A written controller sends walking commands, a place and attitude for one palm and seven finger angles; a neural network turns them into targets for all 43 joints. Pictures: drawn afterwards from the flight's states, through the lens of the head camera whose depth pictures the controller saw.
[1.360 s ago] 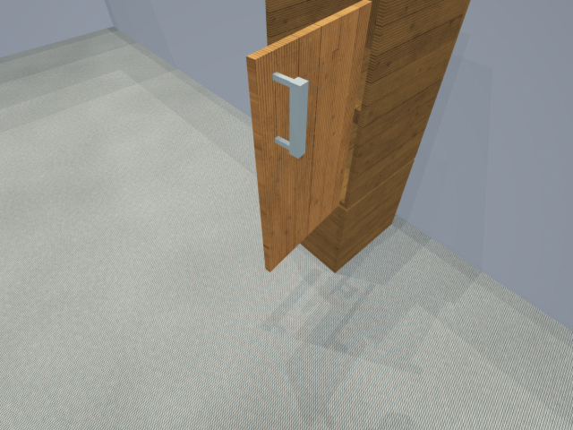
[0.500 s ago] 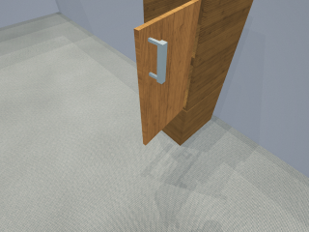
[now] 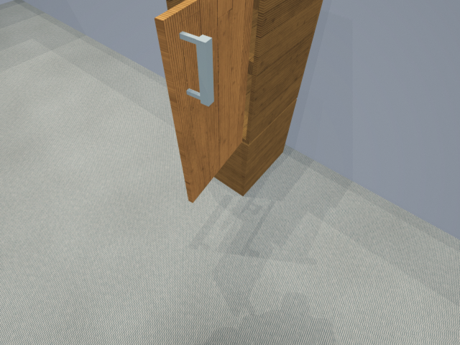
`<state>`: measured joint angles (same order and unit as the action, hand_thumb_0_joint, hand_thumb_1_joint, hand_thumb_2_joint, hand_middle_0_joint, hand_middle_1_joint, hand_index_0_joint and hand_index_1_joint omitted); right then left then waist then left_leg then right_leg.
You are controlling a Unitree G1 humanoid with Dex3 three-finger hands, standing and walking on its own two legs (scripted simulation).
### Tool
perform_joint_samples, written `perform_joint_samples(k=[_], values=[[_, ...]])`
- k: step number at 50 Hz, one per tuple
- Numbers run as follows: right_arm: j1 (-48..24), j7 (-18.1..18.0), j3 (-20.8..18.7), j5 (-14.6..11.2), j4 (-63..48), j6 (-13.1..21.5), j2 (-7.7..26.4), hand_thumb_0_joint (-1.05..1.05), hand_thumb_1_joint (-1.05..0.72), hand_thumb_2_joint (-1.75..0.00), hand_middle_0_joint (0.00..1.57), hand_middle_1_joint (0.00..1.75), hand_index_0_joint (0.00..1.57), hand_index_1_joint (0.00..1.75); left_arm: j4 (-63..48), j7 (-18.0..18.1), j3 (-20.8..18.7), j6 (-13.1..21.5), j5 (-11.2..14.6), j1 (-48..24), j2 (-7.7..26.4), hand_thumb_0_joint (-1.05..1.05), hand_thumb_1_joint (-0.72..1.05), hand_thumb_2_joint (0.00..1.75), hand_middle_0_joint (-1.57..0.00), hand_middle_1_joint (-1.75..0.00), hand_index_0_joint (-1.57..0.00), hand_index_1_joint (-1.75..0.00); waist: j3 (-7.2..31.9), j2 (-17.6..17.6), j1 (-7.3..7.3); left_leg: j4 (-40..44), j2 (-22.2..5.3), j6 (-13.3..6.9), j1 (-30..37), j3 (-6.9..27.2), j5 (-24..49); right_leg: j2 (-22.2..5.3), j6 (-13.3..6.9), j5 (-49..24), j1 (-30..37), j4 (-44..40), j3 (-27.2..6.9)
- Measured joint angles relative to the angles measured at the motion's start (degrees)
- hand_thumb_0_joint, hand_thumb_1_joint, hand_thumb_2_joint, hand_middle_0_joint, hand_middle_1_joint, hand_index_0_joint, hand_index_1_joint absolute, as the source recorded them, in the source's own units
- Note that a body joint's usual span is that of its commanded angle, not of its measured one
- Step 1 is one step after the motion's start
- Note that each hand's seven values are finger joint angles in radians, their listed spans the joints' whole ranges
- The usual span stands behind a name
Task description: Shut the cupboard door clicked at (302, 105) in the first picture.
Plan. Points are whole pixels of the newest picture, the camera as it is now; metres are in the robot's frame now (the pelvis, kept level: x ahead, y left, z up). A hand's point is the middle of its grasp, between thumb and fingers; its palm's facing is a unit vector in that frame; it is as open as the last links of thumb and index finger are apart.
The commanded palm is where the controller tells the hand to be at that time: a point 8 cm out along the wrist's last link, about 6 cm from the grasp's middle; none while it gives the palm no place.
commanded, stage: walk around to get in front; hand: left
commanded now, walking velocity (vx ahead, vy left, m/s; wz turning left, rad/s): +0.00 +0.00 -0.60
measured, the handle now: (197, 70) +0.59 +0.11 +0.14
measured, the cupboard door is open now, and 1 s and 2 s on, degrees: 97 97 97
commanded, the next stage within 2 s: none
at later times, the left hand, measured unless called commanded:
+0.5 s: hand out of the picture +0.10 +0.14 -0.16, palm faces -0.22 -0.94 -0.24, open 7.4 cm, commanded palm none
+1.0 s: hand (203, 304) +0.21 +0.07 -0.16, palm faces -0.56 -0.78 -0.29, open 7.4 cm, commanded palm none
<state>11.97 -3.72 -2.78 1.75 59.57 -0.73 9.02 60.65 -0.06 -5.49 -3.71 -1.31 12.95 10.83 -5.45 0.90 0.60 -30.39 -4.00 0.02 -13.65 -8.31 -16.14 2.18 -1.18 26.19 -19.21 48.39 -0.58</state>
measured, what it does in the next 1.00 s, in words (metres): steps on the spot, turning right: right foot, then left foot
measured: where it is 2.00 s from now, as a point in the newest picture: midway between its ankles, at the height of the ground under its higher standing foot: outside the picture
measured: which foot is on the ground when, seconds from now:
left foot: down 0.00-0.20, up 0.22-0.60, down 0.62-1.00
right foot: up 0.00-0.18, down 0.20-0.62, up 0.64-0.98, down 1.00-1.00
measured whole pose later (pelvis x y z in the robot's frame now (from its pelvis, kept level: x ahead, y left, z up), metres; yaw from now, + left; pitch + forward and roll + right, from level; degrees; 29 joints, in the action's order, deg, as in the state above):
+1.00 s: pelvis +0.01 -0.06 -0.01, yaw -36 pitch +2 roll +0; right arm 14.3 -1.5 -3.1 1.5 52.1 -1.5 12.1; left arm 50.9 -2.2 -5.2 -2.3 -1.7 8.5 14.8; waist -6.3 -1.5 -0.7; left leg -37.0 -10.1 3.8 -15.5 -12.2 -21.1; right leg -1.7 -0.6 17.0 -18.4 35.2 3.6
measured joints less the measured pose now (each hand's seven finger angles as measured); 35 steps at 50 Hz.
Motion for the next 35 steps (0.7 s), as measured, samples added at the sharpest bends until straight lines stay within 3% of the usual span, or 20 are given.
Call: perform_joint_samples(k=[2,4,7,10,13,17,25,28,30,31,33,35], values=[[-0.1,0.1,0.1,0.3,-0.8,0.1,0.3,0.00,-0.91,-0.90,0.20,0.30,0.20,0.30,-1.4,-0.4,-0.5,-0.1,-0.2,-1.5,0.7,0.00,0.91,0.90,-0.20,-0.30,-0.20,-0.30,-0.4,-0.6,0.01,1.2,-0.6,0.3,0.3,-1.0,0.8,-1.0,0.6,1.1,-2.7,6.1,0.7],[-0.4,0.4,0.0,0.5,-1.3,-0.1,0.6,0.00,-0.91,-0.90,0.21,0.30,0.20,0.30,-2.9,-0.7,-0.8,0.1,-0.2,-2.6,1.3,0.00,0.91,0.90,-0.20,-0.30,-0.20,-0.30,-0.7,-1.3,0.14,2.0,-1.4,0.7,0.4,-2.1,1.3,-2.2,1.0,0.9,-3.5,6.3,1.6],[-0.9,0.8,-0.3,0.6,-2.1,-0.3,1.3,0.00,-0.90,-0.90,0.21,0.30,0.20,0.30,-4.9,-1.0,-0.8,0.6,-0.2,-3.8,1.8,0.00,0.91,0.90,-0.20,-0.30,-0.20,-0.30,-1.1,-2.7,0.10,1.0,-3.2,1.8,0.0,-3.6,0.9,-3.4,1.3,-0.1,-1.8,-0.7,2.8],[-0.9,1.5,-0.7,0.1,-3.3,-0.8,1.9,0.00,-0.90,-0.90,0.21,0.30,0.20,0.30,-6.5,-1.1,-0.6,1.8,-0.4,-3.7,2.7,0.00,0.91,0.90,-0.20,-0.30,-0.20,-0.30,-0.5,-2.8,0.09,-5.1,-4.8,3.0,-2.5,-4.7,-2.4,-3.9,0.4,-6.6,2.3,-12.8,2.9],[-3.2,1.9,-1.4,-0.5,-3.8,-2.6,3.5,0.00,-0.90,-0.90,0.21,0.30,0.20,0.30,-6.4,-0.1,-0.1,2.5,-0.4,-4.2,1.7,0.00,0.91,0.90,-0.20,-0.30,-0.20,-0.30,-1.9,-4.4,-0.12,-21.3,-3.2,3.0,-8.7,2.4,-12.1,-1.9,-1.2,-5.3,1.1,-11.0,2.0],[-5.8,1.8,-1.6,-0.8,-5.1,-2.8,4.1,0.00,-0.91,-0.90,0.20,0.30,0.20,0.30,-6.6,0.9,0.5,2.3,-0.3,-3.3,0.8,0.00,0.90,0.90,-0.20,-0.30,-0.20,-0.30,-3.0,-3.0,-0.03,-31.2,-0.2,3.6,-13.2,5.6,-10.5,-0.8,-1.8,-8.4,2.5,-14.9,-0.7],[-8.9,1.6,-1.4,-1.2,-7.8,-2.3,3.5,0.00,-0.91,-0.90,0.20,0.30,0.19,0.30,-6.3,0.6,1.2,1.8,-0.5,-0.6,-0.4,0.00,0.90,0.90,-0.21,-0.30,-0.21,-0.30,-2.1,-0.4,0.95,-23.4,2.4,3.9,-12.0,7.9,-8.9,1.6,-1.8,-10.7,4.2,-18.7,-5.4],[-9.3,1.5,-1.1,-1.5,-8.6,-1.8,2.7,0.00,-0.91,-0.90,0.20,0.30,0.19,0.30,-6.2,0.5,0.9,1.5,-0.6,-0.2,-0.1,0.00,0.90,0.90,-0.21,-0.30,-0.21,-0.30,-1.7,0.7,1.34,-16.7,3.2,3.4,-9.6,8.2,-8.7,2.4,-1.3,-10.6,3.8,-18.2,-7.0],[-9.0,1.4,-0.6,-1.7,-9.1,-1.0,2.2,0.00,-0.91,-0.90,0.20,0.30,0.20,0.30,-6.2,0.5,0.6,1.1,-0.4,0.0,0.3,0.00,0.90,0.90,-0.21,-0.30,-0.21,-0.30,-1.1,1.3,1.27,-8.3,3.4,3.1,-6.2,8.1,-4.8,2.9,-0.6,-9.9,3.0,-16.7,-8.0],[-8.3,1.4,-0.3,-1.6,-9.6,-0.4,2.4,0.00,-0.91,-0.90,0.20,0.30,0.20,0.30,-6.4,0.5,0.6,0.9,-0.2,0.4,0.4,0.00,0.90,0.90,-0.21,-0.30,-0.21,-0.30,-0.2,0.6,1.10,-2.7,2.5,2.2,-4.0,8.5,-1.6,4.0,-0.3,-9.1,2.0,-15.3,-8.1],[-7.6,1.0,0.1,-1.0,-9.6,0.4,1.8,0.00,-0.91,-0.90,0.20,0.30,0.20,0.30,-6.1,0.2,0.3,0.3,0.1,-0.7,1.3,0.00,0.90,0.90,-0.21,-0.30,-0.21,-0.30,-0.7,1.4,1.15,-3.1,2.3,0.6,-3.9,7.5,-0.8,3.5,0.8,-0.4,-1.5,-5.8,-6.7],[-6.4,1.0,0.9,-0.3,-9.8,0.2,1.1,0.00,-0.91,-0.90,0.20,0.30,0.20,0.30,-6.6,-0.3,-0.2,0.0,-0.3,-1.4,2.3,0.01,0.90,0.90,-0.20,-0.30,-0.21,-0.30,-1.1,2.0,1.59,-3.1,1.4,0.0,-2.9,5.8,-1.6,2.4,2.1,3.4,-5.5,5.8,-4.1]])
